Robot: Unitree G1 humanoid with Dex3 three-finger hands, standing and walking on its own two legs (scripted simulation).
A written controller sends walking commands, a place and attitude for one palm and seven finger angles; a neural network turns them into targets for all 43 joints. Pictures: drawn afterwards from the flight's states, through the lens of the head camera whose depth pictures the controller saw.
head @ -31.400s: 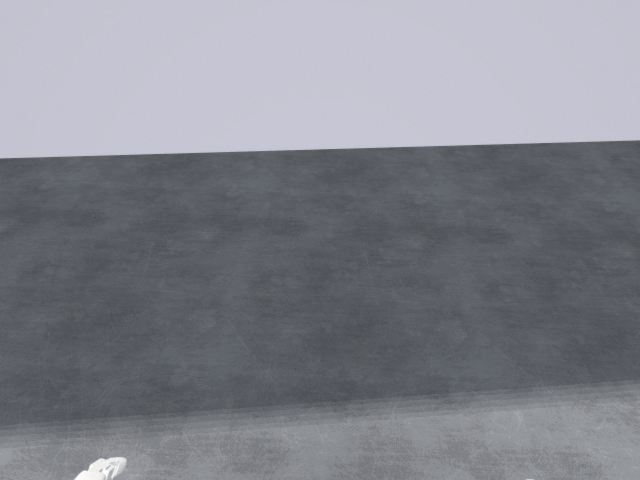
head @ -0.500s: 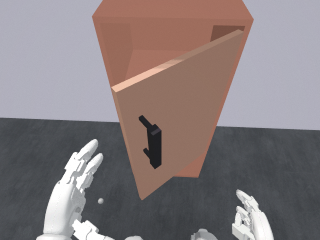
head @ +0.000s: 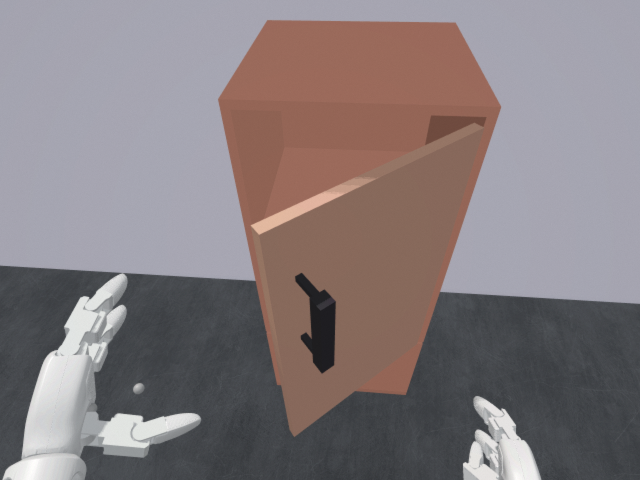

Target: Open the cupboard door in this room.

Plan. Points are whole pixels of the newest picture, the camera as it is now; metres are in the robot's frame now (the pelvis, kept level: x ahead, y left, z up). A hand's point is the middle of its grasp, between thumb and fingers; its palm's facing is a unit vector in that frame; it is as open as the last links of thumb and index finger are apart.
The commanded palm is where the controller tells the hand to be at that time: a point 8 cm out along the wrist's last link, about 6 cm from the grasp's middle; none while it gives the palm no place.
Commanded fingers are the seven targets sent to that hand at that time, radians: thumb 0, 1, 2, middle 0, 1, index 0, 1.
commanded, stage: draw the hand back to the body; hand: left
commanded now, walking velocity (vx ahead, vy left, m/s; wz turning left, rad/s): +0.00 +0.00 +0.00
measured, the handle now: (313, 324) +0.32 +0.05 +0.03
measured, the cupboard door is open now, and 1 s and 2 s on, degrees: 41 41 41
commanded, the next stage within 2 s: step back with the hand held close in 0.82 s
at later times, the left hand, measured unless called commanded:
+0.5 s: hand (49, 310) +0.20 +0.26 +0.21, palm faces +0.51 -0.77 -0.39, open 8.5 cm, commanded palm +0.15 +0.29 +0.21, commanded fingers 0.00 0.90 0.90 -0.20 -0.30 -0.20 -0.30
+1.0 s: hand (56, 313) +0.20 +0.25 +0.20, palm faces +0.49 -0.78 -0.38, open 7.4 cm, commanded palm +0.15 +0.28 +0.21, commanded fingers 0.00 0.90 0.90 -0.20 -0.30 -0.20 -0.30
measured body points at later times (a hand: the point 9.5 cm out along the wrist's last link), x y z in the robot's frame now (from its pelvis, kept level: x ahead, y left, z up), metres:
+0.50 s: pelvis +0.01 -0.01 +0.03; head -0.01 -0.03 +0.48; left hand +0.17 +0.30 +0.23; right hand +0.20 -0.23 -0.04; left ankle -0.04 +0.12 -0.70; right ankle +0.04 -0.15 -0.70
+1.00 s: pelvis +0.00 -0.01 +0.04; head -0.02 -0.03 +0.49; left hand +0.17 +0.29 +0.23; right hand +0.19 -0.23 -0.04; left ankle -0.04 +0.12 -0.70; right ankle +0.04 -0.15 -0.70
